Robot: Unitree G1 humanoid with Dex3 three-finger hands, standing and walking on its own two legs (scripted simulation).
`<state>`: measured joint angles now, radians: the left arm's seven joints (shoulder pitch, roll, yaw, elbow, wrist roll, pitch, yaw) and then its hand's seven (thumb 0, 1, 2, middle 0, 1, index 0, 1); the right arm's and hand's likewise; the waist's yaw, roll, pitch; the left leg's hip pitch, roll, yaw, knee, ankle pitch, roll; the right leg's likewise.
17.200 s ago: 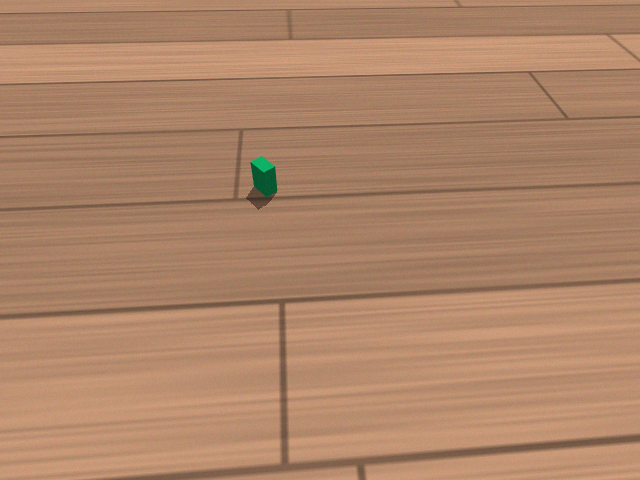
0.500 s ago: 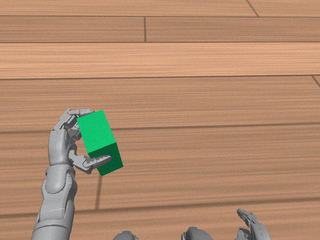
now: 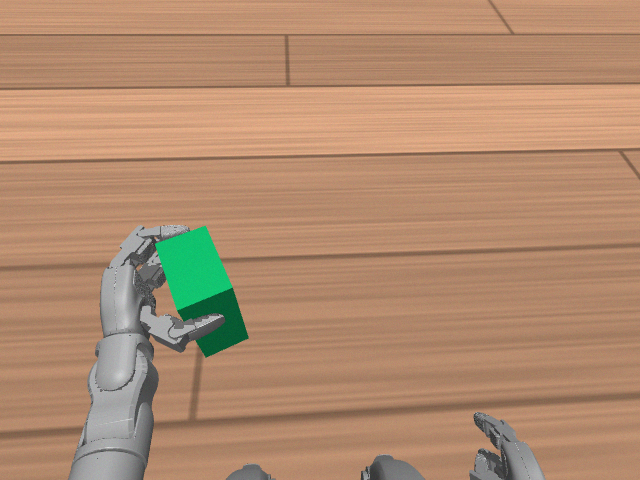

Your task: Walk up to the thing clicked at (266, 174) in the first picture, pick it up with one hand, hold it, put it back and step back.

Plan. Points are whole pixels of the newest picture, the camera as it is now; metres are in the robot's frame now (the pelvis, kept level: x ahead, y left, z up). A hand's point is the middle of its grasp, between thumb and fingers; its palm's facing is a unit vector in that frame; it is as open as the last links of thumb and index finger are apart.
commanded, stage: crouch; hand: left
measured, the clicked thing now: (205, 295) +0.35 +0.15 +0.01
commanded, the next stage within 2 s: lower in 1.52 s
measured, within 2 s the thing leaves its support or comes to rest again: neither
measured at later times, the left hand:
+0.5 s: hand (206, 337) +0.37 +0.19 -0.19, palm faces +0.19 -0.98 +0.01, open 12.4 cm
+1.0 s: hand (210, 364) +0.40 +0.22 -0.39, palm faces +0.27 -0.96 -0.02, open 12.4 cm
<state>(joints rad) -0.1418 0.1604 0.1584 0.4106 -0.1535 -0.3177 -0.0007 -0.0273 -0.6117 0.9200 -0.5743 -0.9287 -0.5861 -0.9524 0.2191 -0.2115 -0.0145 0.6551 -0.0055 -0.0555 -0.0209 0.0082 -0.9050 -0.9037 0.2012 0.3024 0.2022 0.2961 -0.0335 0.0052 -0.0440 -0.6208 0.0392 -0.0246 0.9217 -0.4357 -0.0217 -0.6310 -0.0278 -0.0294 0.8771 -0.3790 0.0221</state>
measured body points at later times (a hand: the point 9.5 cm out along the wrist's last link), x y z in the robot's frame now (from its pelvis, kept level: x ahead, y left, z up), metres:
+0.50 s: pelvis -0.03 +0.01 -0.17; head +0.14 +0.03 +0.25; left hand +0.36 +0.24 -0.19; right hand +0.10 -0.25 -0.29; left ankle +0.02 +0.13 -0.69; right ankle +0.04 -0.14 -0.69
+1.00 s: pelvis -0.09 +0.01 -0.34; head +0.12 +0.06 +0.05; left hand +0.38 +0.27 -0.38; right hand +0.00 -0.27 -0.46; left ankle +0.01 +0.13 -0.69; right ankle +0.03 -0.13 -0.69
